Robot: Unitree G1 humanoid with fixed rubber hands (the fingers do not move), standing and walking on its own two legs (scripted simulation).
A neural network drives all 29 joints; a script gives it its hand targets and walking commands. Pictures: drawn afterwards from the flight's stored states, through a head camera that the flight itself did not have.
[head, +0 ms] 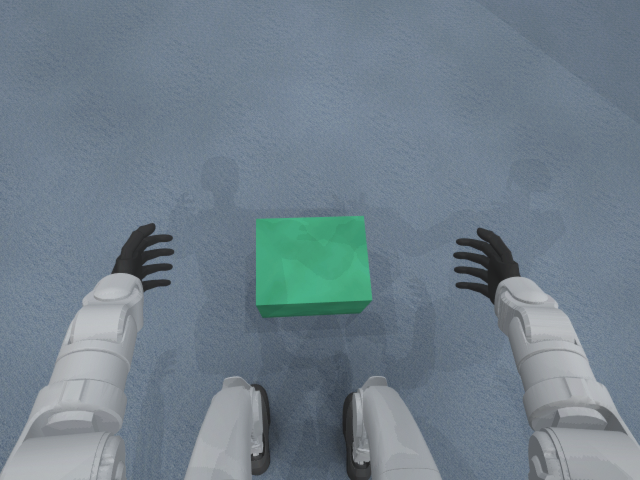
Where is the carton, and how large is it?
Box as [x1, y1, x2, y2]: [256, 216, 371, 317]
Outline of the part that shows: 363,216 256,219 256,306 262,317 360,312 371,300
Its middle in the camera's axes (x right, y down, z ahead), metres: -0.02 +0.09 +1.04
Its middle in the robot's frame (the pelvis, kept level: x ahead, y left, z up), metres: +0.52 -0.03 -0.59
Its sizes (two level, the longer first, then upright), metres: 0.274 0.218 0.191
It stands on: the floor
